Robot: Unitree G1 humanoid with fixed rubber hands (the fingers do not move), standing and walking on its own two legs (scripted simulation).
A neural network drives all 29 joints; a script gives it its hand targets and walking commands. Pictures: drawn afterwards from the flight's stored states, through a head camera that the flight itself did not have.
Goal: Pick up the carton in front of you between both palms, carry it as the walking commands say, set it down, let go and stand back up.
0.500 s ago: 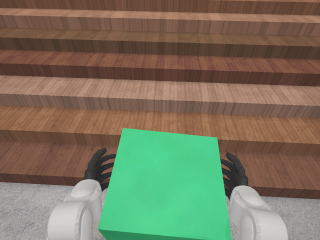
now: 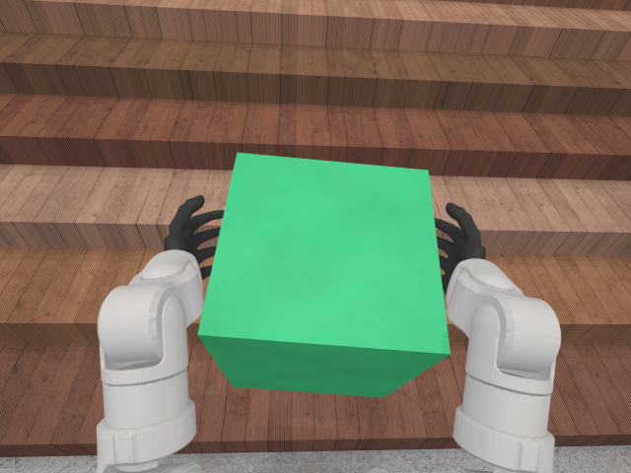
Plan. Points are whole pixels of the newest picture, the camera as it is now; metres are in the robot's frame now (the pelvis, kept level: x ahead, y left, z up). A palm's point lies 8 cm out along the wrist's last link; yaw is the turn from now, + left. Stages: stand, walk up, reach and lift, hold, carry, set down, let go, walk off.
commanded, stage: carry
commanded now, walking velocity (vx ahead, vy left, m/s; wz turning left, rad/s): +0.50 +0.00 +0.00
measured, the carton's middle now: (319, 290) +0.34 +0.00 +0.08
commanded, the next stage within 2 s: none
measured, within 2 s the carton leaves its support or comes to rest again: neither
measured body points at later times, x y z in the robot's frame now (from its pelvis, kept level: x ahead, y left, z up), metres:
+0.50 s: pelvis +0.35 -0.01 +0.00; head +0.42 -0.03 +0.45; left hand +0.71 +0.15 +0.13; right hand +0.73 -0.16 +0.12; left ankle +0.50 +0.09 -0.57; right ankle +0.21 -0.09 -0.74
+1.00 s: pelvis +0.72 -0.03 +0.16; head +0.76 -0.01 +0.61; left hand +1.08 +0.16 +0.31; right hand +1.12 -0.15 +0.32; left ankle +0.55 +0.08 -0.41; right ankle +0.78 -0.10 -0.51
